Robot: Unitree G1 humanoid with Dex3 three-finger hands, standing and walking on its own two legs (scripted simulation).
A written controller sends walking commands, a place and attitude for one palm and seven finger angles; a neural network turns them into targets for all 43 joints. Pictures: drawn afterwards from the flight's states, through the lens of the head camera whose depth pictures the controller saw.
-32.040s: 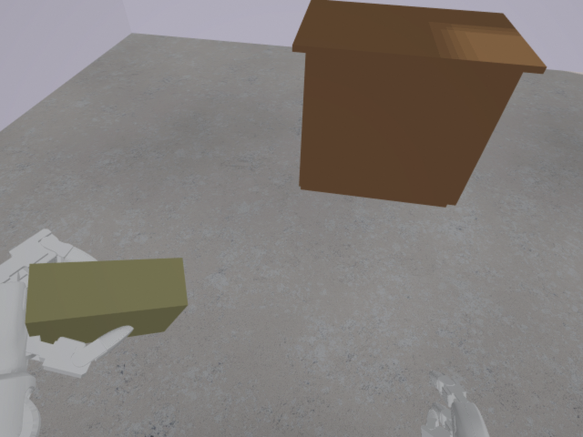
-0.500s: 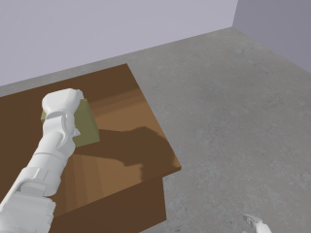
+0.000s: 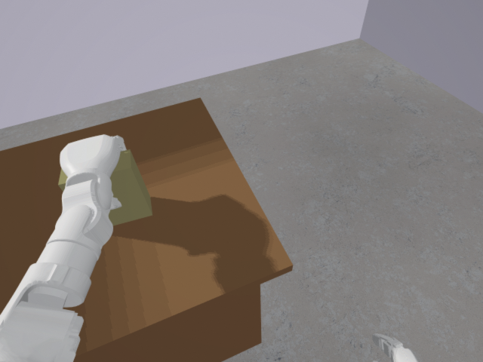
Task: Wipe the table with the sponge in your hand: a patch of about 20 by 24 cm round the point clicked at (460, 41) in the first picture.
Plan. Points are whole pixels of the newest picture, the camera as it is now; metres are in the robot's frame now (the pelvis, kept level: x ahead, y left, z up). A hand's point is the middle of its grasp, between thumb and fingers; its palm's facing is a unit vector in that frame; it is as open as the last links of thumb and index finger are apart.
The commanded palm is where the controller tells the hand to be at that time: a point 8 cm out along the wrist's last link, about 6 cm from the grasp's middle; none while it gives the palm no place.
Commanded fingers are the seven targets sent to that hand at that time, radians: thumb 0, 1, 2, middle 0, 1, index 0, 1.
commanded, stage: slide back across to the first lane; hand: left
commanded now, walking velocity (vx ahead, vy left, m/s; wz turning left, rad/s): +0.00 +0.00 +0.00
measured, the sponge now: (115, 199) +0.38 +0.27 +0.05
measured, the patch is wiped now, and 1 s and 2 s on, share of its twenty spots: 1.00 1.00 1.00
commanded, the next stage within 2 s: wipe back along the first lane in 0.34 s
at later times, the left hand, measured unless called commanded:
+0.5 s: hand (64, 193) +0.35 +0.33 +0.10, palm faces -0.05 -0.05 -1.00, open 9.6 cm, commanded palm +0.33 +0.33 +0.15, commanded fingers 0.00 0.10 1.30 -1.20 -1.60 -1.20 -1.60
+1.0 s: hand (67, 212) +0.32 +0.31 +0.10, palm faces +0.03 -0.04 -1.00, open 9.6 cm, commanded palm +0.28 +0.30 +0.13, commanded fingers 0.00 0.10 1.30 -1.20 -1.60 -1.20 -1.60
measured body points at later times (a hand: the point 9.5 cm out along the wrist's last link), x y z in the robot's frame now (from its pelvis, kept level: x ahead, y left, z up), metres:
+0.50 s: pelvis +0.02 +0.00 +0.00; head +0.04 -0.02 +0.45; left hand +0.35 +0.33 +0.16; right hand +0.21 -0.23 -0.11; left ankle -0.04 +0.10 -0.74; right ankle -0.02 -0.12 -0.74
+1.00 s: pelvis +0.01 +0.01 +0.00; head +0.02 -0.02 +0.45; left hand +0.31 +0.31 +0.15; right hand +0.21 -0.21 -0.11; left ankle -0.04 +0.10 -0.74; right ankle -0.02 -0.12 -0.74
